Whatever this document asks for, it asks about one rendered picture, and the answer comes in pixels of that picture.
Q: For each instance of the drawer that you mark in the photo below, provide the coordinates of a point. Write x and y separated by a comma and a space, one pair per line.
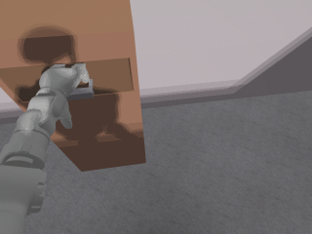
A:
109, 76

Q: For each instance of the left robot forearm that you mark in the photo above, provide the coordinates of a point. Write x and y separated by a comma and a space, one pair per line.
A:
28, 144

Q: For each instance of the robot left hand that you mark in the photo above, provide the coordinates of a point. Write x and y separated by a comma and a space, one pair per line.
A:
65, 80

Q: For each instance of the handle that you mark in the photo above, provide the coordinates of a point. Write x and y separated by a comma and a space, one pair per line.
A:
83, 93

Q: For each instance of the cabinet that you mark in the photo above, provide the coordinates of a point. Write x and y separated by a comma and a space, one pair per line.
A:
107, 129

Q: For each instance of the robot left upper arm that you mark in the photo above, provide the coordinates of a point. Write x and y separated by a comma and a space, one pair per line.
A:
22, 192

